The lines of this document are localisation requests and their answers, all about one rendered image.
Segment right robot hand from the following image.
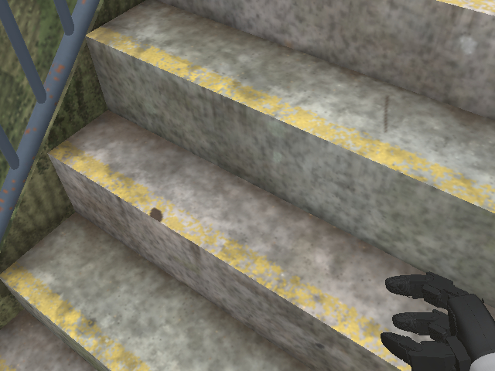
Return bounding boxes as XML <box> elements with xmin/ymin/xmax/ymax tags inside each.
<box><xmin>381</xmin><ymin>271</ymin><xmax>495</xmax><ymax>371</ymax></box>

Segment robot right forearm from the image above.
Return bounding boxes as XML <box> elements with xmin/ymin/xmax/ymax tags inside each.
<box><xmin>469</xmin><ymin>353</ymin><xmax>495</xmax><ymax>371</ymax></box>

